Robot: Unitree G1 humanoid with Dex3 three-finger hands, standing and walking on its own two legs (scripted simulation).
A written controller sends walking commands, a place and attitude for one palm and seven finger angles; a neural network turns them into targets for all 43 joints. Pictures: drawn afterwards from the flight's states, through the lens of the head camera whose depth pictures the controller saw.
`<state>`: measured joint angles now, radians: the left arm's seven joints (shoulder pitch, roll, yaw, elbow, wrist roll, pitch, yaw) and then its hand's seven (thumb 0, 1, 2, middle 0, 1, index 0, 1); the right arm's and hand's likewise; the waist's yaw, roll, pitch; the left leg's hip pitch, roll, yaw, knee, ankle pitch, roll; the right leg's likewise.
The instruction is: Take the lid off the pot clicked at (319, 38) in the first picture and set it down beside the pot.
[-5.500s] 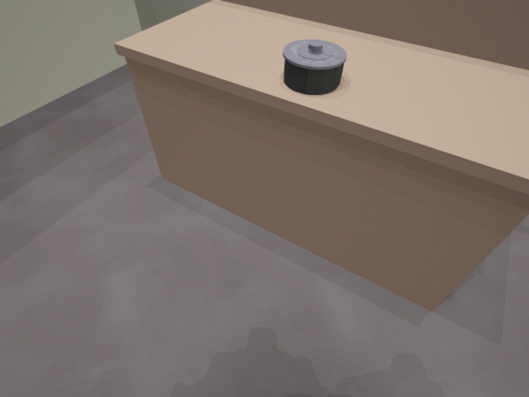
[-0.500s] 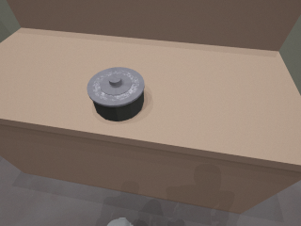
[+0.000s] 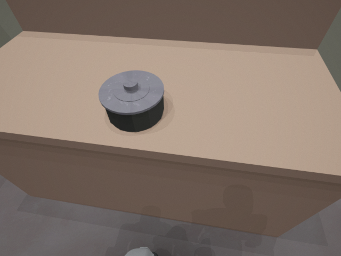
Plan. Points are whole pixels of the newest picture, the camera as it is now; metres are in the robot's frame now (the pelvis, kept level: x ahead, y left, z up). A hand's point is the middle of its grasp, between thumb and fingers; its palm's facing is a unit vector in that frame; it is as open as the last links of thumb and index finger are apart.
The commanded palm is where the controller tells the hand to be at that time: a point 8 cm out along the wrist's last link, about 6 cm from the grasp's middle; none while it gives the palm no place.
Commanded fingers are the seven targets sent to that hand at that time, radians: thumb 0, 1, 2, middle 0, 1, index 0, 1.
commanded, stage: come to a stop and stand still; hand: left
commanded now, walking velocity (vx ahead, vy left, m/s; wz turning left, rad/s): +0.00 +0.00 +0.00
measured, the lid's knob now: (130, 84) +0.55 +0.16 +0.09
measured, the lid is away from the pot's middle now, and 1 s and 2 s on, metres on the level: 0.00 0.00 0.00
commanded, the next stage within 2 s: look again from close up in 1.16 s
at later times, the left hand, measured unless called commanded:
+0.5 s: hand out of the picture +0.01 +0.19 -0.17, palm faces +0.01 -0.98 -0.20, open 7.4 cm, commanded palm none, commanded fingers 0.00 0.90 0.90 -0.20 -0.30 -0.20 -0.30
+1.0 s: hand out of the picture -0.11 +0.21 -0.17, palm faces +0.08 -0.99 -0.13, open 7.4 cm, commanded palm none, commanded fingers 0.00 0.90 0.90 -0.20 -0.30 -0.20 -0.30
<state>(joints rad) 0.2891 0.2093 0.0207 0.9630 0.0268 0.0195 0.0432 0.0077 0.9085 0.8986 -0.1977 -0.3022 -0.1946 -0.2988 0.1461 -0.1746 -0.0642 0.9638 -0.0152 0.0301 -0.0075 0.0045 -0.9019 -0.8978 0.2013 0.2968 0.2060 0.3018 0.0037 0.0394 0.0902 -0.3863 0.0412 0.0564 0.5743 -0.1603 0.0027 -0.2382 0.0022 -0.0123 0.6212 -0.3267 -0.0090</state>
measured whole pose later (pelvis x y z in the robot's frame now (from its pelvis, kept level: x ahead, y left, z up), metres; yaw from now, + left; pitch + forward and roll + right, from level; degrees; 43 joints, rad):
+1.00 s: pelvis -0.05 +0.06 +0.01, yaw +1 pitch -1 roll -2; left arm 0.40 0.12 0.01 1.10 0.03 0.00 0.03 0.01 0.91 0.90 -0.20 -0.30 -0.19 -0.30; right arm 0.26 -0.14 -0.06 1.08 -0.02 0.01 -0.01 0.02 -0.94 -0.90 0.20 0.30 0.20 0.30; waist 0.02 0.00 0.02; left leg -0.33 -0.07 0.05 0.47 -0.14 0.10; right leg -0.28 -0.03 0.04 0.50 -0.27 0.00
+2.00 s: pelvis -0.09 +0.09 +0.01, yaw +1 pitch -3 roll -1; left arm 0.45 0.09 0.02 1.12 0.04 -0.01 0.03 0.01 0.91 0.90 -0.20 -0.30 -0.19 -0.30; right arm 0.28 -0.13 -0.06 1.11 -0.01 0.02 -0.01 0.01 -0.92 -0.90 0.20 0.30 0.20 0.30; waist 0.03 0.00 0.00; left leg -0.32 -0.11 0.10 0.42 -0.17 0.11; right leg -0.30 -0.03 0.14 0.51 -0.32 -0.03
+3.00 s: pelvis -0.32 +0.21 +0.01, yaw +0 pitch -1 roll +0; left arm 0.28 0.15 0.03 1.02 0.01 0.01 0.03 0.01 0.91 0.90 -0.20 -0.30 -0.19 -0.30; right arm 0.31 -0.10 -0.03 1.07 -0.02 0.02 -0.01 0.02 -0.92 -0.90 0.20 0.30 0.21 0.30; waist -0.04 0.02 0.05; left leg -0.33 -0.03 -0.01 0.51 -0.21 0.01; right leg -0.23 0.03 0.03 0.51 -0.26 -0.02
